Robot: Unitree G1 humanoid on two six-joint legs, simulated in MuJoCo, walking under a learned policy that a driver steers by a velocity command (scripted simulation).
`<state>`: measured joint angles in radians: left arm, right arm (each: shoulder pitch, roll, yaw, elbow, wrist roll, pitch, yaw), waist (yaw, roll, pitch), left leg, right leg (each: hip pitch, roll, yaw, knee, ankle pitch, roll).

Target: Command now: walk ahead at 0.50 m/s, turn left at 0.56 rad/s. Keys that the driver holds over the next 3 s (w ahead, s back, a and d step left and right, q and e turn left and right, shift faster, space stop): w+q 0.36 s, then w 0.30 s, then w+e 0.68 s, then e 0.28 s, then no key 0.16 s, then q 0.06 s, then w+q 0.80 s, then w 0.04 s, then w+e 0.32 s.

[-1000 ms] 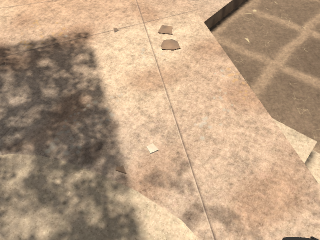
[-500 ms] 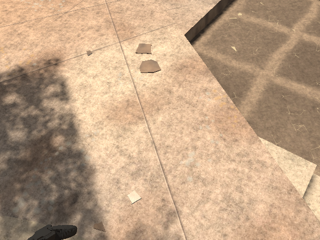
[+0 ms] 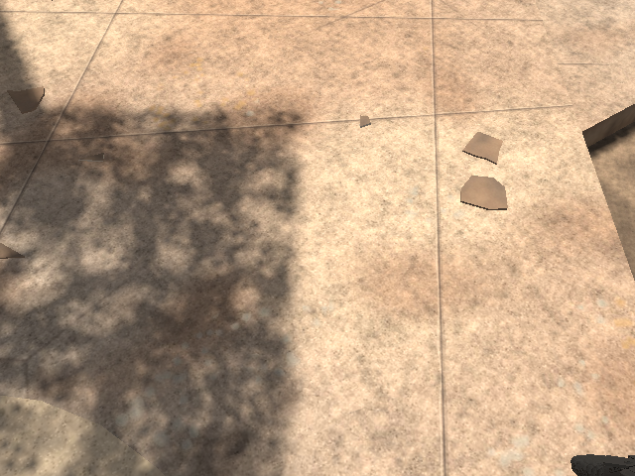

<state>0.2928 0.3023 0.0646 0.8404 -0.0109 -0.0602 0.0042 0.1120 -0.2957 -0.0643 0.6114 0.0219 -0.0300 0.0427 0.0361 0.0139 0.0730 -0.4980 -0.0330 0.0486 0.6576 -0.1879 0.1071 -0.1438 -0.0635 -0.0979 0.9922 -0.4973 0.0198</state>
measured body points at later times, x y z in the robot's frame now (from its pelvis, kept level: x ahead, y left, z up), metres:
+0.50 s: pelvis +0.29 -0.03 +0.01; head +0.31 -0.03 +0.46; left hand +0.40 +0.27 -0.07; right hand +0.42 -0.30 -0.10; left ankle +0.12 +0.06 -0.65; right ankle +0.39 -0.12 -0.72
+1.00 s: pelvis +0.52 +0.08 +0.02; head +0.55 +0.09 +0.47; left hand +0.46 +0.35 -0.12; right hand +0.78 -0.11 -0.05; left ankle +0.56 +0.20 -0.72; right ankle +0.43 -0.10 -0.64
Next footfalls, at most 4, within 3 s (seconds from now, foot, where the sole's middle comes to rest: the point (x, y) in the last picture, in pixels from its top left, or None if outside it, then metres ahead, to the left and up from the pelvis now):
0.42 right None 0.43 -0.11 -0.75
0.90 left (243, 389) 0.60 0.21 -0.75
1.42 right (358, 276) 0.90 -0.04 -0.75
1.90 left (279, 235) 1.01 0.16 -0.75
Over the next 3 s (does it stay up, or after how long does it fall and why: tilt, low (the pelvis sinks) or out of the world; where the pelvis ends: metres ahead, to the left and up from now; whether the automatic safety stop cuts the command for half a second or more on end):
stays up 1.41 0.11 0.01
